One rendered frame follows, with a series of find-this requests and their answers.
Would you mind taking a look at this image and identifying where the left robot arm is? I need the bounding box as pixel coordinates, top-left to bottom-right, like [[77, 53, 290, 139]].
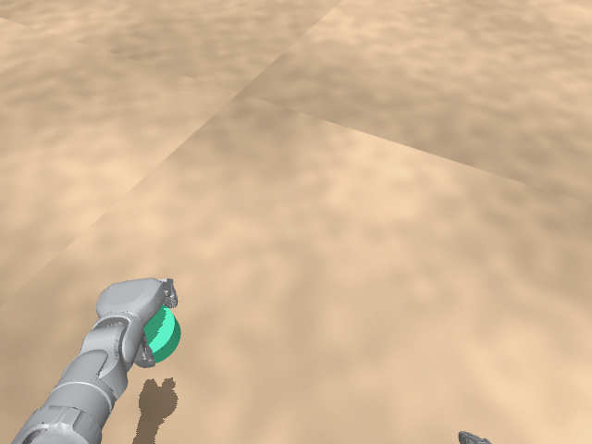
[[11, 312, 144, 444]]

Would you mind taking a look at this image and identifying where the tin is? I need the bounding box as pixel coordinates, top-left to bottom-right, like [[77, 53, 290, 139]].
[[143, 304, 181, 363]]

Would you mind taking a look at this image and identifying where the left robot hand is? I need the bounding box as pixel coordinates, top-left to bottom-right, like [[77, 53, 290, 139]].
[[96, 277, 178, 368]]

